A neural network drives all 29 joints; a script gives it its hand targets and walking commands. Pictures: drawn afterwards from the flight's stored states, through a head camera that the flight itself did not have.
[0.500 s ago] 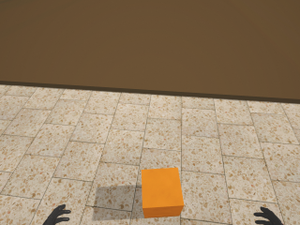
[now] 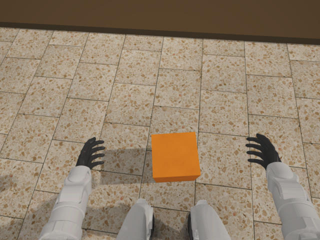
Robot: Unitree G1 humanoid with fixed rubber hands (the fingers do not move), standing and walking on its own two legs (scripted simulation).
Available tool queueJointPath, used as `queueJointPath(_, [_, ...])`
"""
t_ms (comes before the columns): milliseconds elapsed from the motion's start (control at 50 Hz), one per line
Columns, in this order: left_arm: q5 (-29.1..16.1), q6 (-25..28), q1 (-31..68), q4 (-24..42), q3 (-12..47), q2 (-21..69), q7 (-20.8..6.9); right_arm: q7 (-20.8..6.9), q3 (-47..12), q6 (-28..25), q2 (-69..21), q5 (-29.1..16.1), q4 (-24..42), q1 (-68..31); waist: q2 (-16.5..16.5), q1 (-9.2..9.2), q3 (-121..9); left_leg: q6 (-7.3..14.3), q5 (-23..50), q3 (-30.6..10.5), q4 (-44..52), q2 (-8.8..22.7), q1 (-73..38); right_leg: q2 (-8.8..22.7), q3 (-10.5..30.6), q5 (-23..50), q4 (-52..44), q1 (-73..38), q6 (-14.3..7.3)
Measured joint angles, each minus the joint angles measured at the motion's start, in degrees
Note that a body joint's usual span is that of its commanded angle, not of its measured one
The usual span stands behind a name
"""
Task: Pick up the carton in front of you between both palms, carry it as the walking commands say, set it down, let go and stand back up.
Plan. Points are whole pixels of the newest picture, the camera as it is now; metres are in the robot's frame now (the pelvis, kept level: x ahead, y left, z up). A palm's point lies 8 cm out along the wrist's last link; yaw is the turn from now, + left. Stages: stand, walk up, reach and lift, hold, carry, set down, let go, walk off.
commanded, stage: reach and lift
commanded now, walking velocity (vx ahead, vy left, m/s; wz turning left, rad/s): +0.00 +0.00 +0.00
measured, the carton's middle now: (174, 159) +0.41 -0.02 -0.57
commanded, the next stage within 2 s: none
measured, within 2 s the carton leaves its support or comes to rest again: neither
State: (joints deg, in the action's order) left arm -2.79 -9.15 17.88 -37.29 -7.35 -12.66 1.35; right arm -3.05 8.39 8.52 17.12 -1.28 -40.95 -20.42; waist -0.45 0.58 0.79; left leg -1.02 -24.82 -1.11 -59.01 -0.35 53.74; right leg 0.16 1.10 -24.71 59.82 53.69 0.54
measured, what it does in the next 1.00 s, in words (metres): lowers itself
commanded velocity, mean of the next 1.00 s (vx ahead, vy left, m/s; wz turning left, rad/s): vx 0.00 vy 0.00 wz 0.00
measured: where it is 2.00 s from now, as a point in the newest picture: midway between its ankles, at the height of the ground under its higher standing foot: outside the picture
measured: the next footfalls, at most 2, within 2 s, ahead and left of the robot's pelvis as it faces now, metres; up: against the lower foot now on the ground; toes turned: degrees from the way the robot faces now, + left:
none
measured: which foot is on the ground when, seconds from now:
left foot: down 0.00-1.00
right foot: down 0.00-1.00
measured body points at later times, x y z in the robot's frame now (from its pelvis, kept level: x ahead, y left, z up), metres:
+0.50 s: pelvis -0.06 -0.01 -0.07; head +0.23 -0.02 +0.27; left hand +0.43 +0.18 -0.18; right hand +0.46 -0.21 -0.18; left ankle +0.03 +0.13 -0.66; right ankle +0.02 -0.12 -0.66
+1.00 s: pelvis -0.08 +0.00 -0.26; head +0.26 -0.01 +0.03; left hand +0.42 +0.18 -0.43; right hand +0.44 -0.21 -0.43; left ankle +0.03 +0.13 -0.66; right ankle +0.02 -0.12 -0.66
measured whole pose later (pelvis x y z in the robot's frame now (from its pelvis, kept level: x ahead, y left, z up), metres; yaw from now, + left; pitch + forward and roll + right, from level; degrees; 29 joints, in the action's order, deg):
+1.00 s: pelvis -0.08 +0.00 -0.26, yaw +1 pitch +46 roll +1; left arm -9.6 -3.5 61.2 -48.4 -9.6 -13.0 8.6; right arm 2.4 7.6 2.8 21.5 -9.6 -54.6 -65.1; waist -0.5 0.6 3.1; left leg -3.2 -29.9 -2.2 -110.3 -3.0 126.8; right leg -2.2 2.7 -31.0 111.7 127.0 1.8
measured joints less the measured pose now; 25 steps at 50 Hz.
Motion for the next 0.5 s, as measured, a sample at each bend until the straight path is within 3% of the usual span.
queueJointPath(80, [-0.91,0.7,7.83,-1.97,-1.33,1.05,1.24,0.56,0.72,-0.74,-0.34,-1.07,-2.2,-8.14,0.07,0.14,-0.97,-0.33,1.22,-0.45,-2.67,-0.09,8.72,-0.51,0.28,0.71,2.96,8.79,-1.03])
queueJointPath(320, [-0.5,0.18,35.95,-10.59,-7.19,2.18,4.38,1.15,4.46,-0.29,0.89,-0.21,-13.76,-38.07,0.37,0.82,-1.57,-1.31,6.0,-0.77,-7.33,-0.05,29.64,-1.26,0.71,4.74,8.15,30.12,-0.34])
queueJointPath(500, [4.98,3.1,41.51,-12.95,-13.23,4.86,3.77,1.44,8.83,-2.83,-0.69,4.63,-16.71,-44.14,0.33,0.77,-3.85,-1.44,6.35,-0.8,-9.13,-0.24,39.04,-1.51,1.04,5.13,10.1,39.69,-0.28])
